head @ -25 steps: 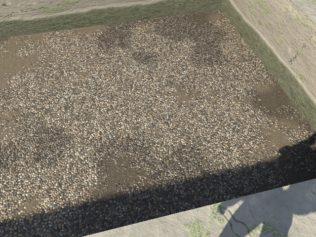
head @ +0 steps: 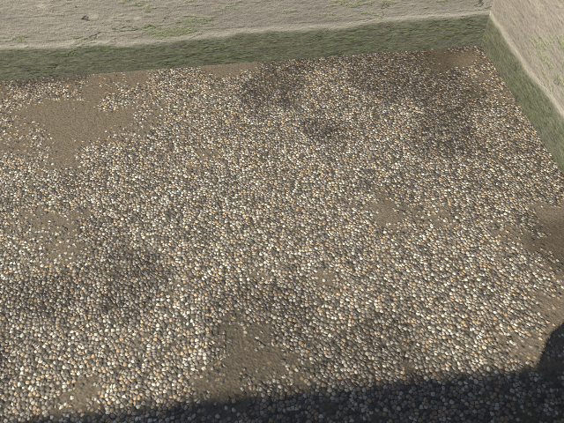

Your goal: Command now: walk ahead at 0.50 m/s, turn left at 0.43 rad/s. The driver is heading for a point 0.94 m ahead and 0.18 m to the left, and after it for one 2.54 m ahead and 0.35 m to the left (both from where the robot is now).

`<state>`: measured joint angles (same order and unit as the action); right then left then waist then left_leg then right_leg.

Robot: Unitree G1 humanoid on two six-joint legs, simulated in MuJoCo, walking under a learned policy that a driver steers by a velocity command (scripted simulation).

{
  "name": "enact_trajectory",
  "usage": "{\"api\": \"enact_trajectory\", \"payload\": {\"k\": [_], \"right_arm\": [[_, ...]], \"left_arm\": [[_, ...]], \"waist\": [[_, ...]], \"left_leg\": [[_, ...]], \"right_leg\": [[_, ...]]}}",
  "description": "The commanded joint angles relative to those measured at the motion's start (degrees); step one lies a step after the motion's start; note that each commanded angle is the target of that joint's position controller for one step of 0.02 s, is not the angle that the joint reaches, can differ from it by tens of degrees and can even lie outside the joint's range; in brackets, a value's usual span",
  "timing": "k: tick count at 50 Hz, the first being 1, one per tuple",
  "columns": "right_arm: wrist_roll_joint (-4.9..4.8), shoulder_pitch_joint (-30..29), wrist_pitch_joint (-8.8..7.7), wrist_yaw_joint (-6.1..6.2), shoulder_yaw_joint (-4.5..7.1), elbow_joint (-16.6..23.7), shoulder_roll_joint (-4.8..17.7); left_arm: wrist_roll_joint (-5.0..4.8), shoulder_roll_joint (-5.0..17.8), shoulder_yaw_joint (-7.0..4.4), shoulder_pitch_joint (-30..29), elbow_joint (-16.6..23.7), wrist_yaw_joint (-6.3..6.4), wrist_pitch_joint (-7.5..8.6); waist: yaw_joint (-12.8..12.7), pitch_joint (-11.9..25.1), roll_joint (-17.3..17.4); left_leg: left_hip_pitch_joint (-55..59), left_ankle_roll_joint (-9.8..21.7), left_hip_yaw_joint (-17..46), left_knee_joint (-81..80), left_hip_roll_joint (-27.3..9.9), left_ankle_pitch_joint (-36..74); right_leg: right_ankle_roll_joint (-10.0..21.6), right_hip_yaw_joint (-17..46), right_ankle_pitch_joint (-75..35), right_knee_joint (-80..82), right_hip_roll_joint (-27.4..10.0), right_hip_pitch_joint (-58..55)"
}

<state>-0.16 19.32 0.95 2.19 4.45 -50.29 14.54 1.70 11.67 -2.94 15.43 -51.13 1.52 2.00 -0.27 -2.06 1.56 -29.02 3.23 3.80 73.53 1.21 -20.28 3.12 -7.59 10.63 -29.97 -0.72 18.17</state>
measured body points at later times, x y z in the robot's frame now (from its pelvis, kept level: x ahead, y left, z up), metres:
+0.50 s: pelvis +0.06 +0.06 -0.01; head +0.08 +0.09 +0.44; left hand +0.18 +0.35 -0.11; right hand +0.28 -0.13 -0.10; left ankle +0.09 +0.13 -0.73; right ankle +0.11 -0.07 -0.66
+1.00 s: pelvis +0.09 +0.07 +0.00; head +0.08 +0.08 +0.45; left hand +0.20 +0.34 -0.09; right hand +0.36 -0.06 -0.07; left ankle +0.09 +0.13 -0.73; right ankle +0.10 -0.03 -0.73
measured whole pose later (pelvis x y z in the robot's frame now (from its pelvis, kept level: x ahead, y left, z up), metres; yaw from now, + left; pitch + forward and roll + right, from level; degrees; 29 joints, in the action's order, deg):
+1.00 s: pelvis +0.09 +0.07 +0.00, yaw +20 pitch -2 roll -1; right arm 0.4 5.9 1.9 -0.7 -2.2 -33.9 11.9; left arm 1.2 10.6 2.0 6.7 -36.0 0.6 -3.8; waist 0.1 -0.5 -0.7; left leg -15.1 6.3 3.6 33.9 8.1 -16.1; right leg 1.7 -1.0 20.7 -33.6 2.3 10.7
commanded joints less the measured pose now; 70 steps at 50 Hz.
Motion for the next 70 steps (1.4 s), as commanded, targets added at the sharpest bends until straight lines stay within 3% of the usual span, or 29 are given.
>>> {"api": "enact_trajectory", "payload": {"k": [1, 4, 8, 13, 14, 15, 16, 17, 18, 19, 21, 22, 24, 26, 29, 30, 32, 34, 35, 36, 38, 42, 47, 49, 52, 58, 59, 64, 70], "right_arm": [[0.36, 3.6, 2.52, 0.07, 0.51, 3.8, 1.0], [1.18, -2.9, 3.49, -0.46, 0.18, 7.6, 1.2], [1.79, -10.2, 3.78, -2.59, -0.7, 12.6, 1.9], [0.57, -13.3, 3.62, -3.72, -0.81, 17.6, 3.9], [0.19, -8.5, 2.93, -3.63, -0.74, 16.5, 3.5], [0.76, -0.7, 1.76, -2.83, -0.9, 14.4, 2.5], [0.16, 2.7, 1.02, -2.01, 0.66, 14.7, 10.0], [-2.05, 2.7, 0.98, -1.93, 1.68, 15.5, 13.0], [-1.31, -1.9, 1.12, -0.89, 0.82, 17.0, 10.4], [-0.23, -4.8, 1.19, -0.22, -0.04, 17.6, 8.1], [0.11, -12.5, 1.0, -0.23, -1.45, 19.5, 4.9], [0.34, -13.9, 0.54, -0.71, -1.83, 20.1, 4.5], [0.26, -13.9, -0.58, -1.53, -2.5, 20.1, 3.4], [0.56, -12.9, -0.93, -1.99, -2.89, 19.8, 3.2], [0.3, -11.1, 0.67, -2.4, -2.46, 19.9, 4.7], [0.18, -13.5, 1.34, -1.91, -2.83, 20.7, 4.2], [-0.51, -15.0, 1.95, -1.49, -2.84, 20.8, 4.8], [-1.13, -15.5, 1.25, -1.59, -3.61, 21.0, 2.6], [-0.92, -14.9, 0.84, -2.03, -4.35, 21.7, 0.7], [-0.41, -17.3, 0.45, -2.31, -4.37, 22.0, 1.4], [0.54, -18.0, -0.16, -2.63, -4.21, 21.7, 2.6], [0.83, -16.0, -0.45, -2.84, -4.95, 20.5, 1.4], [0.6, -17.2, -0.16, -2.75, -5.4, 20.9, 2.4], [0.6, -17.0, 0.29, -2.78, -5.23, 21.1, 2.9], [0.53, -16.9, 0.58, -2.59, -5.19, 21.0, 3.3], [1.5, -14.8, 0.41, -2.43, -5.25, 20.7, 3.1], [1.26, -15.9, 0.44, -2.57, -5.75, 21.7, 1.5], [1.79, -15.1, 0.96, -1.9, -4.6, 22.2, 3.5], [2.38, -14.1, 1.53, -1.51, -3.77, 22.3, 3.4]], "left_arm": [[-0.26, 6.0, -0.75, 2.0, 3.5, -0.01, 1.86], [-0.61, 7.2, -0.73, 2.5, 4.5, -0.39, 1.88], [-0.45, 10.1, -1.18, 3.8, 5.8, -0.36, 0.67], [-0.04, 11.7, -1.71, 0.1, 9.3, 0.67, -1.39], [-0.36, 11.9, -1.79, -3.2, 10.7, 0.74, -1.91], [-0.19, 7.8, -0.86, -3.7, 11.3, 0.74, -2.83], [-0.24, 5.3, 0.1, -5.4, 16.3, 0.41, -3.51], [0.35, 7.4, -0.5, -9.1, 19.3, 0.6, -4.42], [-0.68, 8.4, -0.81, -10.6, 19.5, 1.28, -4.92], [-1.01, 8.0, -0.6, -9.3, 19.1, 1.53, -4.83], [-0.15, 7.3, -0.26, -6.7, 18.5, 1.65, -5.23], [0.46, 7.2, -0.26, -6.6, 18.2, 1.65, -6.16], [0.83, 6.1, 0.25, -6.8, 17.8, 1.65, -7.9], [0.37, 4.3, 1.44, -8.5, 17.7, 1.18, -8.41], [-0.73, 4.9, 1.69, -12.7, 18.9, -1.16, -7.43], [-0.84, 4.3, 2.19, -16.0, 20.1, -1.05, -7.22], [-0.51, 2.1, 3.11, -13.9, 19.7, -1.19, -6.52], [0.48, 0.9, 3.6, -9.2, 18.1, -0.52, -5.87], [-0.52, 3.9, 2.81, -12.2, 18.4, -0.46, -5.49], [-1.19, 4.6, 2.61, -13.3, 19.3, -0.57, -5.38], [-1.59, 5.6, 2.64, -14.4, 19.9, -0.46, -5.21], [-1.64, 3.9, 3.26, -15.7, 20.3, -0.38, -5.01], [-0.68, 2.8, 3.73, -13.9, 20.9, -0.59, -5.4], [-0.02, 3.6, 3.75, -11.9, 20.0, -0.97, -4.71], [-0.19, 3.0, 3.93, -12.4, 19.9, -1.1, -4.2], [-1.33, 3.3, 3.8, -12.3, 19.1, -1.27, -4.79], [-0.96, 3.3, 3.89, -12.5, 19.3, -1.21, -5.05], [-1.31, 5.5, 2.89, -11.3, 19.9, -1.27, -5.78], [-1.16, 6.5, 2.08, -9.0, 20.5, -1.29, -6.54]], "waist": [[1.9, 2.7, -7.0], [1.7, 1.1, -7.1], [-0.8, 1.8, -9.1], [-1.0, 2.8, -9.2], [2.4, 4.6, -6.9], [4.6, 6.6, 0.0], [5.7, 6.3, 18.5], [6.9, 9.6, 18.6], [4.8, 8.0, 11.8], [2.4, 7.5, 8.8], [-2.3, 8.0, 6.7], [-2.7, 8.7, 6.5], [-3.2, 10.4, 3.9], [-2.1, 11.5, 3.5], [1.0, 9.4, 3.0], [1.2, 7.3, 0.9], [0.2, 7.1, 1.1], [-0.4, 8.4, -0.4], [1.2, 7.5, -7.2], [-0.3, 5.6, -9.7], [0.4, 2.6, -8.7], [1.8, 4.2, -4.6], [0.7, 2.7, 5.0], [0.6, 4.0, 3.7], [0.7, 5.8, 0.9], [1.7, 6.4, -0.6], [2.1, 6.4, -0.9], [1.5, 4.7, -1.3], [0.7, 7.4, -1.2]], "left_leg": [[-1.1, -0.2, 1.9, -2.6, -1.6, 2.7], [-3.9, 0.1, 0.3, -9.7, -2.4, 9.7], [-0.9, 0.4, -5.0, -18.1, -2.1, 7.2], [4.6, 1.5, -6.4, -27.2, -2.6, -2.6], [13.2, 2.1, -6.8, -33.3, -1.6, 1.7], [21.3, 4.2, -3.9, -40.0, -1.0, 8.8], [29.0, 10.6, 19.0, -45.2, -12.9, 27.8], [27.0, 16.4, 29.9, -48.8, -18.4, 35.9], [23.3, 17.4, 25.7, -47.8, -19.0, 42.6], [19.3, 16.1, 21.5, -46.7, -16.6, 44.5], [11.7, 11.7, 14.2, -47.0, -10.4, 41.0], [9.8, 10.8, 13.1, -47.5, -9.2, 40.6], [11.9, 9.4, 12.3, -47.4, -8.3, 39.3], [14.6, 7.0, 12.6, -48.6, -7.3, 32.1], [15.0, 6.6, 19.0, -52.5, -8.7, 8.2], [13.9, 5.8, 20.3, -54.0, -9.3, 6.1], [11.6, 4.8, 21.6, -54.6, -8.8, 1.7], [5.4, 3.1, 18.1, -50.3, -5.7, 1.3], [2.5, 1.2, 11.3, -49.1, -0.8, -0.7], [2.7, -0.4, 6.0, -44.1, 2.0, 2.8], [5.0, -1.3, 3.2, -42.8, 2.4, 6.8], [14.1, -0.2, 4.1, -44.6, 1.5, 7.6], [13.4, 2.1, 11.6, -49.6, -2.2, 10.0], [14.0, 3.4, 13.2, -49.1, -3.7, 13.4], [14.6, 3.0, 12.2, -47.7, -3.3, 16.6], [14.9, 0.9, 7.1, -46.0, -2.9, 17.6], [16.3, 0.6, 6.6, -45.9, -3.0, 19.7], [19.7, 0.0, 5.5, -44.0, -4.7, 27.1], [22.3, 0.9, 1.6, -40.1, -6.3, 35.2]], "right_leg": [[5.1, 11.7, -19.4, 11.9, -16.5, -1.7], [5.6, 7.9, -15.0, 10.9, -16.6, -0.8], [5.1, 5.0, -7.0, 8.5, -16.5, -0.2], [2.7, 4.9, 6.5, 5.6, -18.8, -0.2], [0.9, 2.5, 4.8, -0.1, -17.3, 3.1], [-2.3, -3.6, -5.4, -16.6, -10.5, 5.4], [-6.5, -6.5, 15.2, -38.1, 0.1, 23.1], [-7.7, 4.2, 24.2, -44.0, 1.8, 30.2], [-9.0, 7.4, 21.7, -46.7, 1.0, 28.9], [-9.5, 7.9, 18.7, -47.0, 0.9, 26.3], [-9.5, 8.5, 13.3, -40.1, 0.7, 17.7], [-9.5, 7.8, 12.2, -38.6, 1.8, 14.2], [-9.4, 8.5, 11.8, -32.7, 2.2, 11.0], [-8.3, 8.4, 12.3, -22.1, 2.0, 6.8], [-5.7, 7.9, 13.5, -16.7, 2.3, 5.7], [-5.3, 9.1, 10.3, -11.3, 1.3, 3.9], [-3.5, 7.6, 6.5, -3.2, 1.5, -3.8], [-1.0, 8.4, 4.8, -0.6, -0.2, -15.3], [0.8, 13.2, 6.5, 0.2, -2.3, -15.7], [2.6, 18.5, 10.1, 5.3, -5.4, -13.1], [4.0, 23.2, 11.0, 9.2, -8.5, -9.1], [1.5, 16.3, 7.1, 5.6, -3.6, -6.1], [-0.9, 8.8, 4.9, -1.3, 0.5, -6.3], [-1.0, 8.2, 5.2, -2.3, 1.1, -7.1], [-0.8, 8.5, 3.5, -2.0, 0.8, -9.3], [0.9, 12.4, 1.8, -3.1, 1.2, -10.4], [0.3, 12.9, 1.7, -2.6, 0.9, -9.1], [-0.1, 15.8, 3.8, -2.7, 1.7, -3.8], [0.4, 19.3, 1.0, -5.5, 1.7, -1.6]]}}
